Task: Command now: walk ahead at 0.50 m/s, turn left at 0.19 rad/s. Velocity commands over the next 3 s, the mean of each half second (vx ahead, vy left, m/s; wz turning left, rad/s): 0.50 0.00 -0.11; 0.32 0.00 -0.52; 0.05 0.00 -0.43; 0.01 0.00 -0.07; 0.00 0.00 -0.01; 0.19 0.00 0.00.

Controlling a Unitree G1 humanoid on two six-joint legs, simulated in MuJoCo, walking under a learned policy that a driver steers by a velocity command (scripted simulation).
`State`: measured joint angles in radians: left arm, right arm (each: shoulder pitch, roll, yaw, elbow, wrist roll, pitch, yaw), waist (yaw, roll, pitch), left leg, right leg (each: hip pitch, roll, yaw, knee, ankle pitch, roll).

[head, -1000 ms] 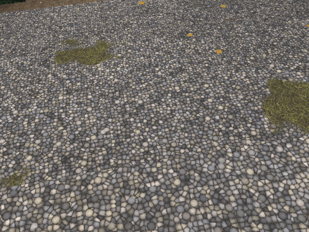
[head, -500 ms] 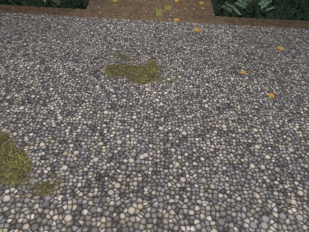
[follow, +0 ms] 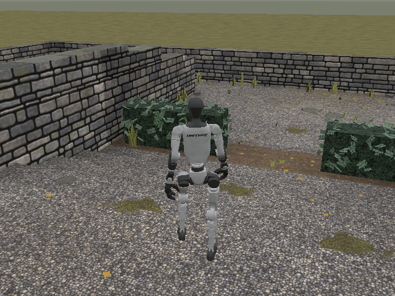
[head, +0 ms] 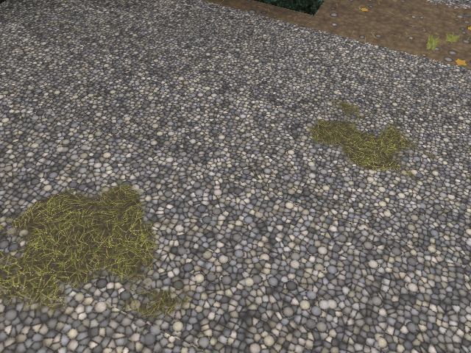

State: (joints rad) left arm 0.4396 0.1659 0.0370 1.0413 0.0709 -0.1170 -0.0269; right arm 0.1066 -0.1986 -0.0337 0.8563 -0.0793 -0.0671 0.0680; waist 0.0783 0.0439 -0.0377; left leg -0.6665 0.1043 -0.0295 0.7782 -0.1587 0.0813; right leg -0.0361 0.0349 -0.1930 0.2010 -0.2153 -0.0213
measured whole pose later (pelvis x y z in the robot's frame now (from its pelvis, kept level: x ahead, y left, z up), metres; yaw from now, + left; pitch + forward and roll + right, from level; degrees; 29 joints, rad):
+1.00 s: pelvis +0.56 -0.11 -0.19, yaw -24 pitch +3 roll +1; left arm 0.35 0.26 0.08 0.95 0.07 -0.09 -0.04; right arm 0.25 -0.23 0.00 0.84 -0.04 -0.10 0.01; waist -0.03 -0.02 0.00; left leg -0.59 0.11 -0.02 1.70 -0.80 -0.11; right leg -0.38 0.02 -0.05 0.53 -0.20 -0.10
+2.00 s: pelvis +0.69 -0.09 -0.19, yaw -38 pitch +0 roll +0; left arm 0.22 0.27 0.05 0.82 0.00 -0.07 -0.07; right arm 0.10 -0.26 -0.07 0.85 -0.01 -0.08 0.07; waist -0.02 0.01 0.03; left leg -0.31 0.05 0.13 0.55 -0.25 0.03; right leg -0.19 -0.01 -0.03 0.53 -0.35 0.00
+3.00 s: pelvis +0.80 -0.13 -0.19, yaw -37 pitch -3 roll +1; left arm 0.26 0.25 0.03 0.99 0.09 -0.08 -0.06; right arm 0.37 -0.25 -0.03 1.08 -0.09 -0.13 0.03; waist -0.04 -0.02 0.07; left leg -0.02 -0.05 0.09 0.42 -0.35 0.07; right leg -0.43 -0.01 0.08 1.20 -0.40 -0.14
